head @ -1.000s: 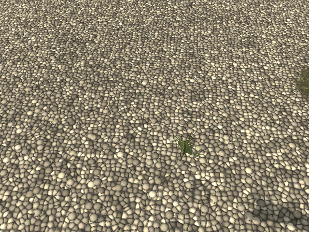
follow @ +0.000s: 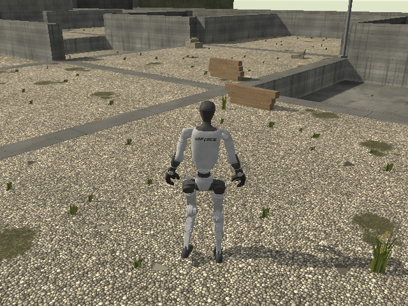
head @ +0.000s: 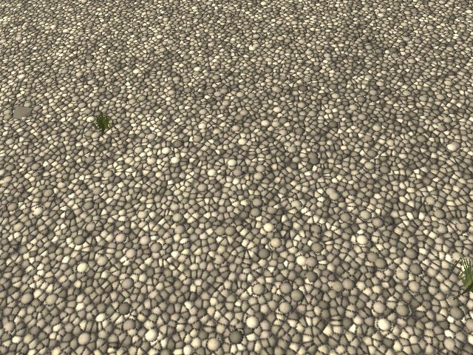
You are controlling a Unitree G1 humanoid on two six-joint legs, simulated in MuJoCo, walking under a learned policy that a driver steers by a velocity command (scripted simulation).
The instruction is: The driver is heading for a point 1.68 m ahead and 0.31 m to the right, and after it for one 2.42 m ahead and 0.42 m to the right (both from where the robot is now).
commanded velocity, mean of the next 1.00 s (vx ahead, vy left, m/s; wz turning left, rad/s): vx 0.28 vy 0.00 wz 0.05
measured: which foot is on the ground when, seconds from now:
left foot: up 0.00-0.12, down 0.14-0.50, up 0.52-0.96, down 0.98-1.00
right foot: down 0.00-0.98, up 1.00-1.00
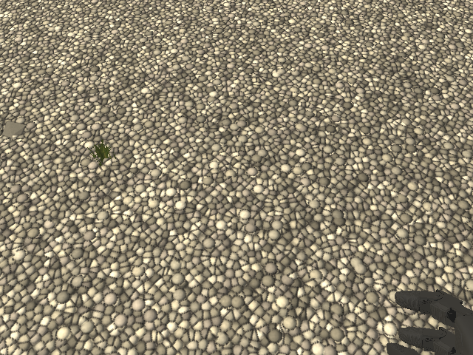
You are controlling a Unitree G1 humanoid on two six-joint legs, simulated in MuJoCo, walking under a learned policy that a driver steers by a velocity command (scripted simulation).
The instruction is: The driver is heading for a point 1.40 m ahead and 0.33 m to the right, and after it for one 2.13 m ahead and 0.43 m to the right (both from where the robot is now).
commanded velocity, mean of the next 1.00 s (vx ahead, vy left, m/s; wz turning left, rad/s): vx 0.49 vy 0.00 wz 0.00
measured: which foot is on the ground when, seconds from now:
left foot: down 0.00-0.52, up 0.54-1.00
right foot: up 0.00-0.48, down 0.50-1.00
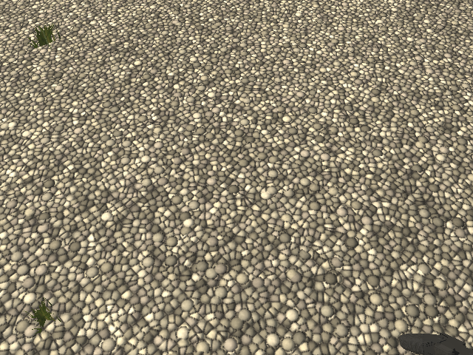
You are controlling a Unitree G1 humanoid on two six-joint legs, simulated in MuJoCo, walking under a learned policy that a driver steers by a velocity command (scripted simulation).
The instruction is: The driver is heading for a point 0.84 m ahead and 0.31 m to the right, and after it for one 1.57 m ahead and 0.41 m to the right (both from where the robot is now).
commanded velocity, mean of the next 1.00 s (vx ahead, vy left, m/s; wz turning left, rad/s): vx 0.50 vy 0.00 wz -0.40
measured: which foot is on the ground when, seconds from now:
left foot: up 0.00-0.02, down 0.04-0.60, up 0.62-1.00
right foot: down 0.00-0.06, up 0.08-0.56, down 0.58-1.00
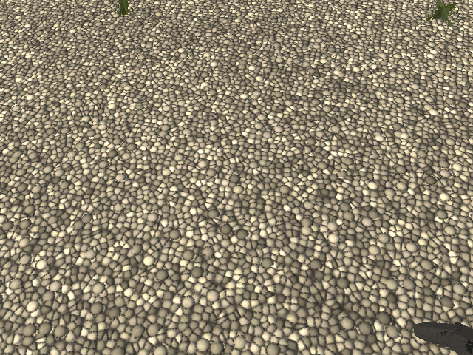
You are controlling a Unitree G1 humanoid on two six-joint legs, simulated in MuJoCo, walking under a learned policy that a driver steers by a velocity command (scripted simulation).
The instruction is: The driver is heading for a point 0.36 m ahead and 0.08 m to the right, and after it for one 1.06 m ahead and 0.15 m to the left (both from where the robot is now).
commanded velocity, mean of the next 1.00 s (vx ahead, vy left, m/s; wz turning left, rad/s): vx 0.24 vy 0.00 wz -0.14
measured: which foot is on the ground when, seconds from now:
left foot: up 0.00-0.04, down 0.06-0.54, up 0.56-0.94, down 0.96-1.00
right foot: down 0.00-0.08, up 0.10-0.52, down 0.54-0.96, up 0.98-1.00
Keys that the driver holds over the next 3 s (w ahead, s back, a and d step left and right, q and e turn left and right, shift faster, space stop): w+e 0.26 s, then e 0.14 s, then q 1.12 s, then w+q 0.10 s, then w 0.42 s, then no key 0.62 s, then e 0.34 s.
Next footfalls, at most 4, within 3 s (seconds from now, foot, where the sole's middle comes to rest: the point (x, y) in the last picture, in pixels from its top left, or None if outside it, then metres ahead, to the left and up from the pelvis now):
0.06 left None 0.21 0.14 -0.78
0.54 right None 0.39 -0.16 -0.78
0.96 left None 0.37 0.09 -0.78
1.48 right None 0.42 -0.13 -0.78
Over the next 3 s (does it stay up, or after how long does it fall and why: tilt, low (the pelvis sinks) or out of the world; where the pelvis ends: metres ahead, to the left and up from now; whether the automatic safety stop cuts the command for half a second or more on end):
stays up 0.66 0.15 -0.02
